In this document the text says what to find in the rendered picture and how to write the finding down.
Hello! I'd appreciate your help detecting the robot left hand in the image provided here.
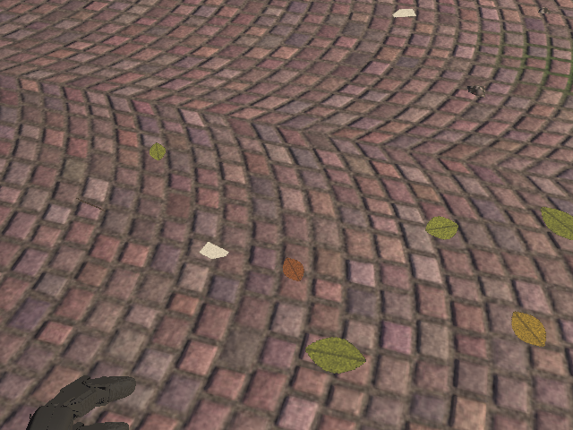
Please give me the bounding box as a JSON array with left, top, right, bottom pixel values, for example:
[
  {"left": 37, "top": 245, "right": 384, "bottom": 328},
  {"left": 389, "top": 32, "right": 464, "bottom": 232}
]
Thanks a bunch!
[{"left": 26, "top": 375, "right": 136, "bottom": 430}]

